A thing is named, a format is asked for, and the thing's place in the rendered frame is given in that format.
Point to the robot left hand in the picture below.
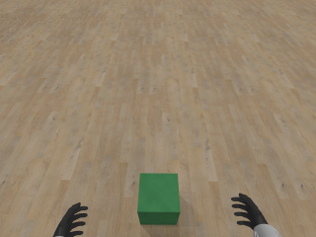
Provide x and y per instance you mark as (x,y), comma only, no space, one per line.
(65,225)

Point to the robot right hand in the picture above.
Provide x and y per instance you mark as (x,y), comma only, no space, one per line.
(253,213)

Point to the robot right forearm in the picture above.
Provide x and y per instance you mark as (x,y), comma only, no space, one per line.
(265,230)

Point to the carton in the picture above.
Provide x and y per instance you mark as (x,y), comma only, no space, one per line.
(158,199)

